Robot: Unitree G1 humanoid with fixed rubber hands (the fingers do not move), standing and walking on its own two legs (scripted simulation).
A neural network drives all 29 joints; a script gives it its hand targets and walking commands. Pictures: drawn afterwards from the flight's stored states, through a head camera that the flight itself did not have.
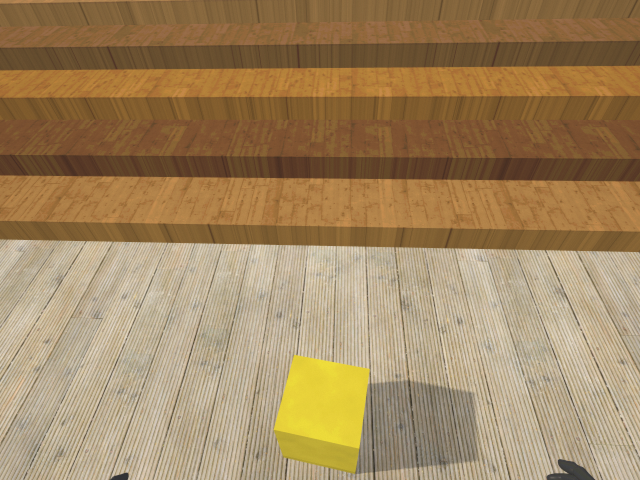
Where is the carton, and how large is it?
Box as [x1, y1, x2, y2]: [274, 355, 369, 473]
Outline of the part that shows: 294,355 274,426 274,431 283,456 354,473 358,453 369,369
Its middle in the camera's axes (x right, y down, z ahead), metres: +0.02 +0.48 +1.09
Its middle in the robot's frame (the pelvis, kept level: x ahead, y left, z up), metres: +0.43 +0.03 -0.65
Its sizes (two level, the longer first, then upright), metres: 0.210 0.200 0.250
